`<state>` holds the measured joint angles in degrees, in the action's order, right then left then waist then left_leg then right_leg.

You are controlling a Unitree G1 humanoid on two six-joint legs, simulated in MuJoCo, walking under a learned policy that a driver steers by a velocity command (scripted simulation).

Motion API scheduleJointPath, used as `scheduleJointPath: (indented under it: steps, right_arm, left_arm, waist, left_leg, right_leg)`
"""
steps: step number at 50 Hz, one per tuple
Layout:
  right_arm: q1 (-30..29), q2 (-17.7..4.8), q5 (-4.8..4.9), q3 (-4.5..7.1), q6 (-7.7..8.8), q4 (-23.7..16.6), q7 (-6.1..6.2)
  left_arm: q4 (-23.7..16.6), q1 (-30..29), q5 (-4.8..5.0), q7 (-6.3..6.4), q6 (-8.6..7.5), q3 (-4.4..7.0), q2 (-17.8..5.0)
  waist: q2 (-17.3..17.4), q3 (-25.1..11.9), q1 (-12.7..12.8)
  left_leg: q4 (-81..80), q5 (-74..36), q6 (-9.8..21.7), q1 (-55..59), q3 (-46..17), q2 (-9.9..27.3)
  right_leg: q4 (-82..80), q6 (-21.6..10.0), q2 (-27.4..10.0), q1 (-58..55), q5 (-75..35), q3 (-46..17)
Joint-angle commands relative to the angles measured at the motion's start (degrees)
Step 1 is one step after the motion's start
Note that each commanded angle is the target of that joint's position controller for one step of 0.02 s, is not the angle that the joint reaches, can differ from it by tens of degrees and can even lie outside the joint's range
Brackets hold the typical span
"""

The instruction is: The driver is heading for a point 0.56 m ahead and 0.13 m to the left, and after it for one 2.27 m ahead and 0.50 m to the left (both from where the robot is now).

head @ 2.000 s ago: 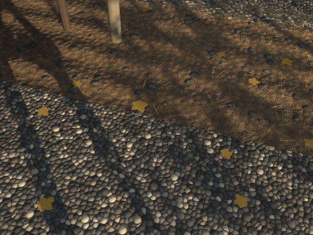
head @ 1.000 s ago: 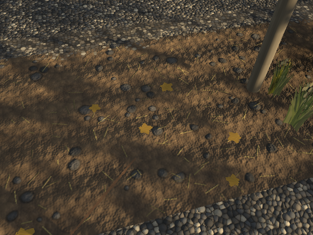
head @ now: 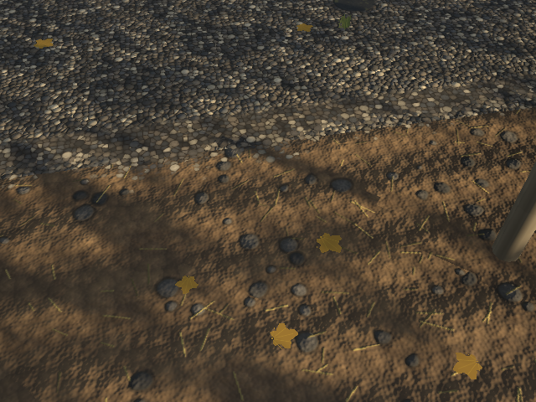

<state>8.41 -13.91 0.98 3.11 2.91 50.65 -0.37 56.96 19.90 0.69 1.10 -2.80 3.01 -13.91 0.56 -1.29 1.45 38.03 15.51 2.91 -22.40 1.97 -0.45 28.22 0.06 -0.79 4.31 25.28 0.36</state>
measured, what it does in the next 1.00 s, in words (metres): walks ahead: left foot, then right foot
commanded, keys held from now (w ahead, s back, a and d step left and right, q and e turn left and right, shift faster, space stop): w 0.56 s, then w+q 0.34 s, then q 0.10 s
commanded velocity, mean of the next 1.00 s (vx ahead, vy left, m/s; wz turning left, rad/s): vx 0.46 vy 0.00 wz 0.14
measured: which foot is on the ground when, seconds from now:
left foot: up 0.00-0.12, down 0.14-0.68, up 0.70-1.00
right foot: down 0.00-0.16, up 0.18-0.66, down 0.68-1.00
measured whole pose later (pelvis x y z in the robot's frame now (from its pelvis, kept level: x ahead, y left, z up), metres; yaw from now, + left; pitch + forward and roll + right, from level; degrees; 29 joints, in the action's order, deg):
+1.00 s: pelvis +0.44 -0.05 +0.02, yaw +11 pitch +0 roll -2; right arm 8.5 -16.4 1.2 5.1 1.6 49.4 0.1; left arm 56.3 16.0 -1.3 0.9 -5.4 4.0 -13.8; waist 2.4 1.9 2.5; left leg 51.7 3.6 1.0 -39.3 -3.4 7.0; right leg 14.5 -2.3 1.3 3.2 11.2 11.8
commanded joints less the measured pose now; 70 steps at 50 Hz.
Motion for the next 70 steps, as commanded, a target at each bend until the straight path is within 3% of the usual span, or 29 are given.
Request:
scheduleJointPath:
  steps: [1, 4, 7, 8, 9, 10, 11, 13, 16, 20, 30, 33, 34, 35, 36, 37, 39, 41, 48, 52, 56, 58, 59, 60, 61, 62, 63, 64, 70]
  right_arm:
    - [-13.65, -3.86, 0.26, 0.62, 3.24, -7.62, -1.23]
    - [-13.70, -3.64, 1.34, 0.44, 3.22, -7.78, -2.69]
    - [6.49, -7.40, 0.54, 3.12, 1.77, -0.68, -2.50]
    - [15.72, -11.81, 0.25, 4.58, 1.07, 1.08, -1.33]
    - [18.85, -15.06, -0.63, 4.29, 1.23, 1.51, -1.00]
    - [14.20, -11.61, -0.42, 2.99, 1.82, 0.95, -0.84]
    - [8.95, -9.40, -0.29, 2.20, 2.22, -0.08, -0.70]
    - [3.98, -7.19, -0.78, 1.35, 2.88, -0.98, -1.25]
    - [4.07, -6.46, -1.15, 0.90, 2.99, -0.23, -1.06]
    - [7.25, -8.76, -1.18, 1.32, 2.61, 1.28, 0.32]
    - [13.65, -10.15, 0.42, 2.26, 1.25, 5.06, 1.05]
    - [11.17, -10.36, 0.27, 2.19, 0.45, 4.26, 1.06]
    - [11.44, -7.65, -0.56, 1.04, 0.37, 2.88, 1.00]
    - [18.61, 0.15, -0.41, -0.97, 1.26, 2.03, 0.76]
    - [16.54, -5.12, 1.15, 0.15, 2.22, 2.78, 0.75]
    - [11.87, -8.82, 2.43, 1.29, 2.65, 1.19, 0.75]
    - [7.88, -8.31, 1.53, 1.76, 2.40, 0.40, 1.41]
    - [9.99, -6.12, 1.34, 2.13, 0.76, 1.00, 1.29]
    - [3.23, -4.17, 0.08, 2.30, -1.14, -2.96, 0.50]
    - [-3.99, -2.76, -0.65, 1.41, -1.25, -6.42, -1.24]
    - [-3.75, -5.85, -0.70, 2.44, -2.12, -9.09, -2.56]
    - [4.68, -9.08, -0.49, 4.15, -1.87, -7.67, -2.64]
    - [9.86, -12.68, -0.61, 5.68, -1.59, -6.52, -1.61]
    - [9.55, -18.46, -0.73, 6.59, -1.89, -6.82, -0.19]
    - [7.81, -19.31, -2.03, 6.10, -1.53, -9.83, -0.68]
    - [7.17, -15.61, -1.72, 5.16, -1.33, -11.12, -1.26]
    - [3.48, -12.87, -0.93, 4.40, -1.03, -11.50, -1.02]
    - [0.36, -10.56, -0.21, 3.74, -1.04, -11.75, -0.59]
    - [-0.62, -10.12, -1.88, 3.12, -1.23, -11.27, 1.05]
  left_arm:
    - [0.10, 6.55, 0.14, -0.04, -1.13, 2.05, -8.87]
    - [-0.12, 5.22, 0.45, -0.29, -0.28, 2.08, -9.57]
    - [-2.10, -1.43, 0.59, -0.30, -0.07, 2.26, -10.56]
    - [-3.39, -3.14, -0.42, -0.27, -0.60, 1.71, -8.95]
    - [-5.02, 0.12, -0.11, -0.16, -1.90, -0.08, -1.94]
    - [-5.12, -2.96, 1.32, -0.40, -2.89, 1.02, -5.89]
    - [-5.95, -5.15, 2.40, -0.76, -3.55, 1.45, -7.22]
    - [-5.30, -4.99, 1.43, -0.29, -3.42, 1.90, -6.51]
    - [-4.48, -2.96, 0.75, -0.27, -1.65, 2.14, -4.69]
    - [-7.57, -11.31, -0.24, -0.28, -1.29, 2.07, -4.23]
    - [-12.32, -24.79, 0.56, -3.01, -2.49, 1.00, -4.96]
    - [-8.56, -10.53, 0.57, -2.65, -3.22, 3.47, -9.87]
    - [-6.10, 0.90, -0.27, -1.99, -3.35, 4.82, -14.07]
    - [-4.70, 5.34, -0.97, -1.94, -2.95, 5.78, -18.88]
    - [-5.10, 4.73, -0.75, -2.08, -3.11, 4.20, -13.30]
    - [-5.87, -0.23, -0.60, -1.93, -3.35, 3.09, -9.93]
    - [-6.84, -8.18, -0.95, -1.92, -3.70, 2.00, -6.42]
    - [-6.38, -10.72, -1.65, -1.94, -4.13, 1.54, -4.59]
    - [-5.22, -10.23, -2.17, 0.05, -3.79, 2.39, -8.03]
    - [-5.23, -8.53, -1.19, 1.45, -2.13, 2.89, -10.32]
    - [-5.78, -9.17, 0.76, 1.91, -0.09, 3.86, -12.54]
    - [-6.87, -11.17, 1.52, 2.08, 0.85, 4.09, -12.57]
    - [-6.78, -8.85, 0.83, 1.71, 0.97, 3.64, -11.21]
    - [-8.63, -5.89, -2.94, 1.06, 0.62, 1.72, -4.77]
    - [-9.93, -2.61, -2.20, 0.27, -0.07, 1.21, -5.39]
    - [-9.99, -7.63, -0.08, -0.22, -0.48, 2.11, -9.22]
    - [-10.96, -10.85, 0.80, -0.08, -0.43, 2.03, -9.11]
    - [-9.76, -11.19, 0.05, 0.73, 0.14, 2.12, -8.83]
    - [-9.10, -9.96, -0.86, 2.17, 2.69, 2.19, -7.62]
  waist:
    - [-10.47, 8.35, 3.48]
    - [-9.72, 8.23, 1.98]
    - [-7.90, -1.76, -8.62]
    - [0.65, -6.31, -12.52]
    - [14.88, -12.23, -10.02]
    - [8.68, -6.38, -8.93]
    - [6.12, 0.70, -6.74]
    - [2.30, 4.68, -3.52]
    - [3.37, 4.31, -0.90]
    - [2.33, 6.13, -2.16]
    - [2.76, 7.38, -4.48]
    - [3.73, -0.95, 3.49]
    - [-0.40, -10.34, 7.41]
    - [-15.93, -18.26, 3.81]
    - [-14.07, -18.82, 5.46]
    - [-11.32, -10.38, 4.75]
    - [-6.45, -2.72, 1.57]
    - [-7.41, -0.56, -1.32]
    - [-3.57, 4.97, -2.38]
    - [-3.28, 4.36, 0.15]
    - [-5.35, 1.76, -1.52]
    - [-4.39, -2.51, -6.26]
    - [0.67, -5.81, -8.31]
    - [14.91, -9.61, -3.15]
    - [15.51, -20.96, -1.86]
    - [5.28, -20.48, -5.01]
    - [2.83, -14.22, -4.05]
    - [-1.38, -9.38, -2.44]
    - [4.02, -7.44, -0.33]
  left_leg:
    - [6.52, 11.06, 1.19, -22.44, 1.69, 1.16]
    - [-0.71, 6.05, 2.32, -16.36, 3.32, 1.40]
    - [-5.96, -9.68, 4.02, 23.86, 4.41, -3.20]
    - [-9.67, -3.94, 7.24, 35.84, -9.35, 7.07]
    - [-22.57, 4.72, 15.66, 41.71, -39.82, 22.61]
    - [-25.53, 10.58, 15.39, 36.15, -42.30, 23.13]
    - [-26.33, 10.19, 13.58, 29.55, -34.56, 21.44]
    - [-28.76, 2.27, 10.59, 20.14, -23.17, 16.36]
    - [-31.71, -4.91, 9.47, 14.87, -14.57, 13.09]
    - [-33.61, -9.11, 9.82, 14.77, -10.35, 12.64]
    - [-28.20, -13.57, 7.58, 22.91, -7.24, 15.79]
    - [-11.51, -31.50, 4.98, 21.04, -5.99, 12.38]
    - [5.70, -22.74, 2.74, 10.55, -3.39, 8.62]
    - [26.49, 9.92, -1.47, -11.52, -1.02, -1.79]
    - [35.36, 17.24, -1.05, -16.98, -9.22, -0.49]
    - [38.00, 13.06, -0.09, -21.07, -9.14, 2.53]
    - [33.80, 3.91, 0.28, -17.56, -7.84, 7.29]
    - [30.53, 0.26, 0.35, -11.88, -8.41, 9.21]
    - [14.70, -13.21, -2.26, -15.37, -6.56, 8.39]
    - [3.25, -18.23, -2.36, -10.78, -0.35, 6.29]
    - [-1.14, -9.30, 0.35, -8.10, 1.71, 3.52]
    - [-7.22, -9.73, 3.10, 1.96, 3.66, -0.40]
    - [-12.66, -23.46, 5.18, 12.53, 0.46, -0.67]
    - [-7.35, -53.59, 10.28, 26.77, -16.73, 12.12]
    - [-12.25, -46.38, 23.70, 37.38, -41.11, 22.98]
    - [-15.80, -38.43, 21.19, 34.85, -36.90, 20.52]
    - [-16.69, -31.29, 17.84, 28.71, -29.81, 18.24]
    - [-17.52, -26.92, 14.61, 21.37, -24.84, 15.64]
    - [-20.47, -24.62, 12.46, 8.14, -17.19, 11.21]
  right_leg:
    - [-11.32, -13.20, -19.20, -12.19, -27.31, -20.23]
    - [-10.48, -10.42, -16.69, -10.68, -35.74, -13.76]
    - [3.42, -5.63, -8.42, 9.69, -48.86, -2.63]
    - [19.56, -2.85, -4.38, 20.48, -35.85, 0.73]
    - [38.66, -1.00, 3.22, 30.85, 3.54, -2.03]
    - [45.80, -1.94, 0.31, 36.24, 5.69, -7.74]
    - [45.82, -3.44, -2.89, 39.03, 0.72, -6.75]
    - [40.70, -3.86, -6.65, 35.54, -7.54, -4.98]
    - [35.43, -2.66, -8.16, 30.86, -11.78, -3.82]
    - [22.67, 0.24, -8.14, 35.85, -21.01, -2.77]
    - [1.49, -1.56, -4.24, 30.02, -24.68, -1.78]
    - [-1.21, -4.27, -0.32, 9.31, -19.94, 0.98]
    - [0.94, -7.41, -8.15, -9.06, -18.44, -6.93]
    - [-5.49, -15.26, -22.48, -27.69, -5.63, -33.04]
    - [-11.94, -15.41, -23.09, -25.35, 2.80, -41.25]
    - [-12.84, -12.54, -21.49, -18.69, 2.80, -32.55]
    - [-15.98, -9.84, -17.62, -4.39, -6.94, -19.68]
    - [-19.05, -8.78, -15.12, 2.50, -13.04, -11.45]
    - [-20.55, -9.43, -13.36, 5.12, -35.32, 5.11]
    - [-16.57, -8.83, -13.13, 2.70, -44.57, 10.87]
    - [-7.69, -7.20, -15.79, -4.92, -53.79, 11.11]
    - [6.00, -4.72, -13.85, -4.96, -57.67, 12.12]
    - [18.78, -1.19, -10.01, 0.42, -47.26, 12.98]
    - [36.73, 2.48, -3.33, 17.85, 0.63, 12.37]
    - [52.49, 4.39, 5.17, 30.70, 18.92, 0.71]
    - [53.96, 3.06, 2.26, 33.72, 13.76, -5.59]
    - [50.94, 2.09, 0.20, 35.60, 8.05, -4.92]
    - [46.57, 2.35, -2.44, 34.38, 3.92, -4.58]
    - [31.73, 3.35, -2.88, 23.98, -2.73, -3.64]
